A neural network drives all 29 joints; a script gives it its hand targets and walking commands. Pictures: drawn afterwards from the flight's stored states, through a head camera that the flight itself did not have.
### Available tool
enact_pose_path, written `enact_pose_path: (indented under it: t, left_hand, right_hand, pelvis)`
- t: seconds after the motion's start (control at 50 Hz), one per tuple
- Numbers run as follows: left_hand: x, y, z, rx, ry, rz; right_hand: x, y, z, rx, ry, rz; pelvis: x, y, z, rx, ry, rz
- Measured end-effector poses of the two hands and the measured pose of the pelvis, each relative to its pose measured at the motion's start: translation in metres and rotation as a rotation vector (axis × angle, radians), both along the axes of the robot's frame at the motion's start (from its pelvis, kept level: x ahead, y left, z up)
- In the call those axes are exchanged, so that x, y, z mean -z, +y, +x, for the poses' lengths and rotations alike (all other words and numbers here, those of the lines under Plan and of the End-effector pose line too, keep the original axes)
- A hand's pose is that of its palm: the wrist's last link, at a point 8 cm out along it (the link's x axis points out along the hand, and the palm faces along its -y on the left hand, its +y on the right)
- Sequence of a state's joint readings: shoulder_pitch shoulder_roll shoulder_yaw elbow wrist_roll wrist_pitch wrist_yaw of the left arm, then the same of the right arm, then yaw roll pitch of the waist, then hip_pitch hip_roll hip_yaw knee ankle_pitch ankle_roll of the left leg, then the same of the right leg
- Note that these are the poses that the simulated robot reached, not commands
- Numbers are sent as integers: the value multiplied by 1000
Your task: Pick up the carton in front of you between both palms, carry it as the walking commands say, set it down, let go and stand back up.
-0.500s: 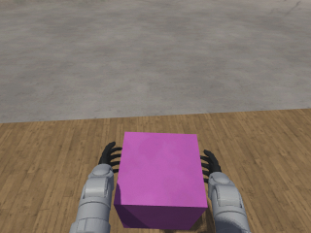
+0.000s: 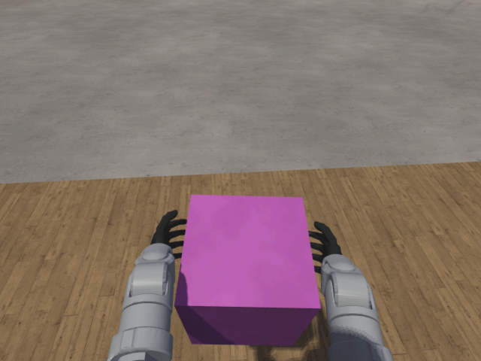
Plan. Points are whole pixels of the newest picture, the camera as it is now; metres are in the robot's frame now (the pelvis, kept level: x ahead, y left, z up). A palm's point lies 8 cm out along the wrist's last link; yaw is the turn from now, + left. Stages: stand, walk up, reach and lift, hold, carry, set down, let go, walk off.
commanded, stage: reach and lift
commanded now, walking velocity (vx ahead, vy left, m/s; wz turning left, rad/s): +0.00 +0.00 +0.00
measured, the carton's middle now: (244, 274) +0.31 +0.00 -0.05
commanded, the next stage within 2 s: hold in 0.46 s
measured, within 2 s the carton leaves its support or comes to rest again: neither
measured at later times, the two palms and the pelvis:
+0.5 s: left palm (159, 247) +0.31 +0.15 +0.05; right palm (330, 260) +0.29 -0.14 +0.04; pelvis +0.01 +0.01 +0.00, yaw +0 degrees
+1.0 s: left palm (155, 248) +0.30 +0.15 +0.06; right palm (333, 260) +0.29 -0.14 +0.05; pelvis +0.00 +0.00 +0.00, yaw +0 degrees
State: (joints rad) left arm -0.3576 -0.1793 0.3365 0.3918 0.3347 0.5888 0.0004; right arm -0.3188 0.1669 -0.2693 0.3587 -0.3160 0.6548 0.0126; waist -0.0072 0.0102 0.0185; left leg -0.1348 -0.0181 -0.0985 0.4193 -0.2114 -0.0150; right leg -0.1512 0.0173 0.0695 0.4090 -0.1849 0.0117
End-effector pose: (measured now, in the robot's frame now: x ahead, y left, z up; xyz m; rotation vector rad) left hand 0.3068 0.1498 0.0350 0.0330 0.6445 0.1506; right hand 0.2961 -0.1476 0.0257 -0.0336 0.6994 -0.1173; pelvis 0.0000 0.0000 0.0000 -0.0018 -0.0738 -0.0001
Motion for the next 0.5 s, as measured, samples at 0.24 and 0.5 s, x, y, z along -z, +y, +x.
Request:
enact_pose_path:
  t: [0.24, 0.5]
  left_hand:
    - [-4, 2, 2, 18, 6, 3]
    - [-11, 3, 0, 23, 0, 8]
  right_hand:
    - [-4, 1, 2, -9, 5, -12]
    - [-11, 3, -2, -5, -1, -16]
  pelvis:
    - [-3, 2, 12, 2, -10, -1]
    - [-4, 5, 13, 7, -28, -1]
